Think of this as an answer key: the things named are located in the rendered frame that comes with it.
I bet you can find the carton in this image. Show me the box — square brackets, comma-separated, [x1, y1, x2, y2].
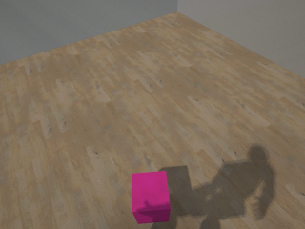
[132, 171, 171, 224]

